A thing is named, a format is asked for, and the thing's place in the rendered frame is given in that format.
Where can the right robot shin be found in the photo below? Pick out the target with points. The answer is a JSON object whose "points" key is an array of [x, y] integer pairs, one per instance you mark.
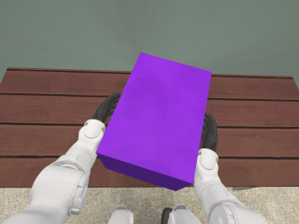
{"points": [[180, 206]]}

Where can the robot left hand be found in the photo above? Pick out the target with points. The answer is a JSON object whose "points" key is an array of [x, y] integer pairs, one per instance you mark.
{"points": [[104, 109]]}

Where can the carton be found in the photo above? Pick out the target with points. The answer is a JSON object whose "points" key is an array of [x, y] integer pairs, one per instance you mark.
{"points": [[155, 131]]}

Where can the robot left upper arm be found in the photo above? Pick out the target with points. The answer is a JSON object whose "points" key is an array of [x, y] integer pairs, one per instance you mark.
{"points": [[60, 192]]}

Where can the robot left forearm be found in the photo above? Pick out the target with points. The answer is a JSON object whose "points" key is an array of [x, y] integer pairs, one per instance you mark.
{"points": [[82, 155]]}

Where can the robot right upper arm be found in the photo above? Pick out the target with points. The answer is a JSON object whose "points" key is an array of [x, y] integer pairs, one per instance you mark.
{"points": [[229, 214]]}

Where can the robot right hand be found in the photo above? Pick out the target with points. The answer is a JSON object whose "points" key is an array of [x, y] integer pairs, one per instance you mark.
{"points": [[210, 136]]}

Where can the table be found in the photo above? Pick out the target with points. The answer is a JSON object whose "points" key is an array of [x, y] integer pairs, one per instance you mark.
{"points": [[43, 109]]}

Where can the robot right forearm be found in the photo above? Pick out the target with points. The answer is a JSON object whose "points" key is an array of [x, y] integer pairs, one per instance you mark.
{"points": [[207, 184]]}

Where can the robot right foot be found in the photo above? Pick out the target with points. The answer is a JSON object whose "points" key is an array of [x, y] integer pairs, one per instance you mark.
{"points": [[165, 215]]}

